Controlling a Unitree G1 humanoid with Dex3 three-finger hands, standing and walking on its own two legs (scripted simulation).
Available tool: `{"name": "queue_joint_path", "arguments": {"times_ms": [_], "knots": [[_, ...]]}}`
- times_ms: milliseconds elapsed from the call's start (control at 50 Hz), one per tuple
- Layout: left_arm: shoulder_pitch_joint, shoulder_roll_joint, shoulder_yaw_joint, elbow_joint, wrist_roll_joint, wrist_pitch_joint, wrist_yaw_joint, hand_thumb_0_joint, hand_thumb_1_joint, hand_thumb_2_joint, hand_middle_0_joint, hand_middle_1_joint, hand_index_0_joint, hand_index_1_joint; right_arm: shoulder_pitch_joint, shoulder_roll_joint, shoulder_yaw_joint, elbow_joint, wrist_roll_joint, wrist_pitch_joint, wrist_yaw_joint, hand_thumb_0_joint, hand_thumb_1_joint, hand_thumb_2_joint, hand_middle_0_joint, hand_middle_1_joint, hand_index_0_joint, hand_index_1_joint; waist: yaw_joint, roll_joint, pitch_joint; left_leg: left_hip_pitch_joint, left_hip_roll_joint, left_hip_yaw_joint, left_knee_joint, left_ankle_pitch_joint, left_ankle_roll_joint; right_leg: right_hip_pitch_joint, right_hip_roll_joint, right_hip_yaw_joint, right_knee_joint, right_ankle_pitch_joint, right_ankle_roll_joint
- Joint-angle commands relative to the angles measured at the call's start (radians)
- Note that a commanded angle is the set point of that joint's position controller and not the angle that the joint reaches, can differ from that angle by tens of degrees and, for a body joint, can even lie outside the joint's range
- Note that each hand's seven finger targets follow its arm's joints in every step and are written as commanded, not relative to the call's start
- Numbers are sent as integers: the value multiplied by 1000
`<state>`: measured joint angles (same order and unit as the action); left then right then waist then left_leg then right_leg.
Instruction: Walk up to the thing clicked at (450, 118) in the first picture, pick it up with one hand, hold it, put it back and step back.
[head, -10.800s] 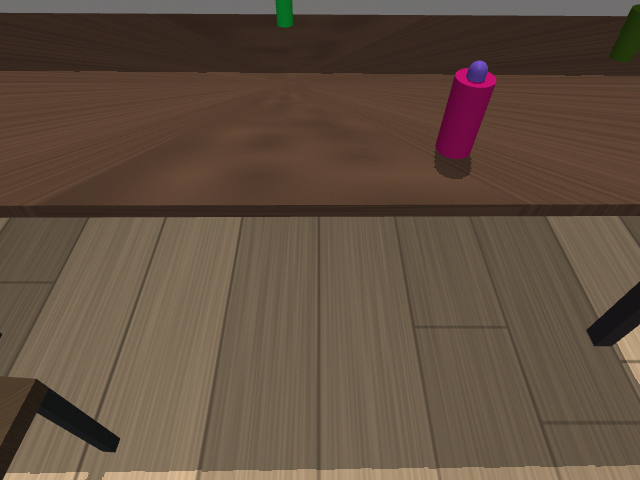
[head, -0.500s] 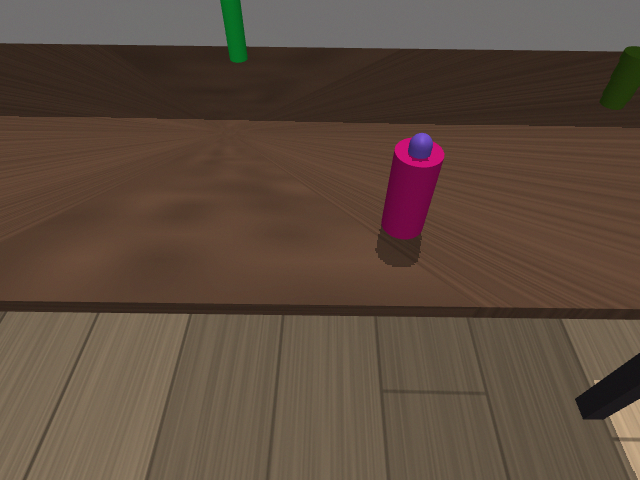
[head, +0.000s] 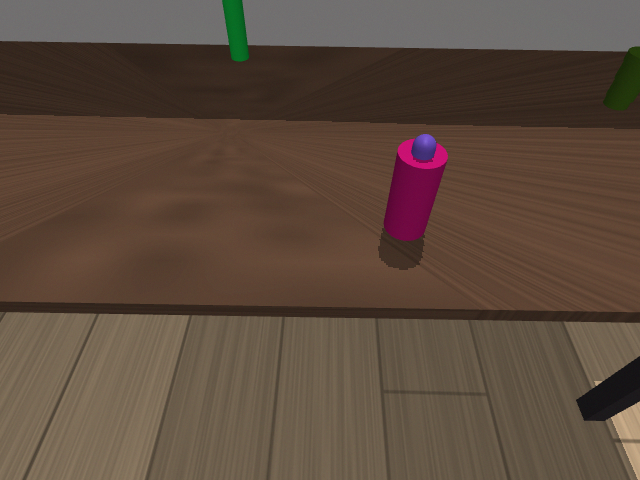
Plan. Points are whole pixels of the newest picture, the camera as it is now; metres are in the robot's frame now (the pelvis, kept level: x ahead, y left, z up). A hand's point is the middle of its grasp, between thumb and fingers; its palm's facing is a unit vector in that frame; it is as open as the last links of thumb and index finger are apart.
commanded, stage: stand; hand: right
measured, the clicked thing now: (414, 185) +0.53 -0.14 +0.05
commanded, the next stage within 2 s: rise first in 0.48 s
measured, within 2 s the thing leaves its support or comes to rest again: neither
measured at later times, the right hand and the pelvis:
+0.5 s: hand out of the picture +0.07 -0.25 -0.16, palm faces -0.02 +0.94 -0.33, open 7.4 cm; pelvis +0.00 +0.00 +0.00, yaw +0 degrees
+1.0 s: hand (513, 450) +0.18 -0.24 -0.10, palm faces +0.20 +0.92 -0.34, open 15.1 cm; pelvis +0.01 +0.01 -0.01, yaw +1 degrees
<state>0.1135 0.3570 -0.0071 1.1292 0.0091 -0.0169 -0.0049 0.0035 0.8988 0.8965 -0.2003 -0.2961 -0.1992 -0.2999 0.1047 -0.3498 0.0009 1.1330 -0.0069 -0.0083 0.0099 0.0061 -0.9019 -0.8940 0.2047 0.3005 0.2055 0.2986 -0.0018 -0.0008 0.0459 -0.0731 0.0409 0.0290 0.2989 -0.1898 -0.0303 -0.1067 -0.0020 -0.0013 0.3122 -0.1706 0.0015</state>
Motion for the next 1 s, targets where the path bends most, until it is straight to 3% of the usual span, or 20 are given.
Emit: {"name": "queue_joint_path", "arguments": {"times_ms": [0,140,340,540,560,580,600,620,640,660,700,720,760,800,820,840,880,900,960,980], "knots": [[-36,216,40,-63,-2,-15,14,0,899,900,-200,-300,-200,-300,-30,-211,-43,-51,-3,-19,-16,0,-900,-900,200,300,200,300,-2,20,-60,-3,98,-75,-49,118,35,-5,-126,94,-50,144,-20],[-34,209,39,-65,1,-19,15,0,899,900,-200,-300,-200,-300,-32,-216,-46,-56,-3,-20,-17,0,-900,-900,200,300,200,300,-1,11,-86,19,107,-73,-30,174,43,9,-133,91,-40,212,-20],[-38,221,42,-62,0,-14,16,0,899,900,-200,-300,-200,-300,-23,-203,-43,-56,-5,-19,-17,0,-900,-900,200,300,200,300,-3,-1,-56,-8,102,-78,-54,117,38,-3,-127,88,-43,136,-24],[-35,213,41,-63,1,-17,16,0,899,900,-200,-300,-200,-300,-24,-212,-46,-55,-3,-19,-16,0,-900,-900,200,300,200,300,-2,8,-70,13,104,-78,-39,150,41,-1,-129,91,-43,179,-22],[-32,215,41,-62,-1,-17,16,0,819,820,-120,-220,-120,-220,-23,-208,-45,-55,-4,-18,-15,0,-820,-820,120,220,120,220,0,-4,-64,5,103,-80,-43,144,39,2,-130,90,-46,174,-22],[-383,56,43,-413,-86,-123,25,0,739,740,-55,-140,-40,-140,-374,-8,-6,-406,80,-98,-29,0,-740,-740,61,140,55,140,23,-68,-72,-158,-38,18,74,75,35,-96,-14,-21,45,60,-6],[-320,73,22,-434,-107,-142,44,0,659,660,-49,-60,-29,-76,-338,-59,-14,-468,113,-143,-46,0,-660,-660,56,60,52,60,-14,-7,-136,-78,-44,32,38,23,40,-26,-19,-10,8,14,-3],[-216,141,53,-360,-108,-135,59,0,579,580,-50,-59,-33,-78,-218,-152,-56,-364,111,-138,-64,0,-580,-580,55,50,52,50,-6,12,-64,-116,-38,28,30,-20,37,-63,-13,-11,11,-27,-11],[-153,171,92,-291,-103,-119,71,0,499,500,-48,-54,-32,-71,-174,-186,-94,-287,105,-125,-78,0,-500,-500,56,48,52,48,-8,28,-59,-158,-38,27,61,-7,30,-109,-4,-20,41,-12,-14],[-135,226,152,-286,-96,-108,81,0,419,420,-48,-54,-37,-65,-173,-248,-160,-287,96,-123,-91,0,-420,-420,56,48,52,49,-1,-2,-122,-151,-30,21,93,36,30,-99,0,-25,75,32,-14],[-128,152,148,-252,-76,-110,86,0,259,260,-45,-51,-43,-54,-172,-167,-150,-284,74,-129,-93,0,-260,-260,55,49,52,49,-3,-9,-214,-148,-33,13,130,103,36,-83,-7,-20,109,118,-10],[-111,144,166,-275,-64,-111,84,0,179,195,-43,-50,-49,-44,-153,-171,-176,-319,61,-129,-91,0,-180,-197,54,49,52,49,-11,-18,-237,-143,-37,11,136,119,41,-86,-7,-20,107,131,-8],[53,116,195,-274,-43,-96,77,0,72,143,-42,-51,-60,-32,92,-164,-229,-309,50,-107,-90,0,-43,-168,54,49,52,50,-19,-16,-271,-93,-44,19,132,211,40,-64,-4,-25,111,222,-7],[48,136,201,-361,-40,-92,80,0,-44,86,-40,-50,-71,-19,38,-196,-239,-456,50,-104,-89,0,75,-137,52,51,52,51,-9,-22,-291,-70,-49,21,114,267,33,-31,0,-32,96,265,-5],[86,101,190,-343,-39,-82,75,0,-116,73,-42,-51,-70,-23,100,-159,-232,-437,51,-93,-86,0,137,-123,51,51,51,51,-13,-38,-277,-73,-50,23,115,274,34,-37,0,-34,92,274,-2],[65,38,146,-389,-45,-80,67,0,-165,60,-43,-51,-70,-24,102,-93,-187,-480,58,-87,-78,0,183,-112,50,52,50,52,-14,-36,-229,-83,-50,27,106,257,34,-55,-3,-37,86,256,-3],[-53,10,131,-482,-51,-81,72,0,-264,57,-46,-50,-63,-32,-5,-103,-189,-611,60,-90,-86,0,295,-91,48,54,49,54,-23,-41,-215,-89,-44,20,92,212,33,-81,-3,-37,77,203,-6],[-26,-1,125,-437,-50,-75,74,0,-326,55,-48,-52,-59,-41,27,-119,-199,-596,57,-84,-89,0,354,-79,47,54,49,54,-25,-37,-176,-100,-41,22,81,180,32,-93,-2,-39,73,168,-10],[-82,9,123,-552,-46,-90,82,0,-478,39,-53,-54,-54,-52,10,-108,-189,-718,53,-96,-95,0,496,-51,45,56,47,56,-27,-30,-181,-91,-40,21,76,156,34,-69,-6,-37,67,152,-8],[-62,44,141,-575,-44,-93,89,0,-508,30,-53,-53,-55,-51,19,-150,-219,-752,52,-98,-101,0,522,-44,45,56,47,57,-23,-28,-182,-88,-40,21,74,152,34,-63,-6,-35,66,150,-10]]}}
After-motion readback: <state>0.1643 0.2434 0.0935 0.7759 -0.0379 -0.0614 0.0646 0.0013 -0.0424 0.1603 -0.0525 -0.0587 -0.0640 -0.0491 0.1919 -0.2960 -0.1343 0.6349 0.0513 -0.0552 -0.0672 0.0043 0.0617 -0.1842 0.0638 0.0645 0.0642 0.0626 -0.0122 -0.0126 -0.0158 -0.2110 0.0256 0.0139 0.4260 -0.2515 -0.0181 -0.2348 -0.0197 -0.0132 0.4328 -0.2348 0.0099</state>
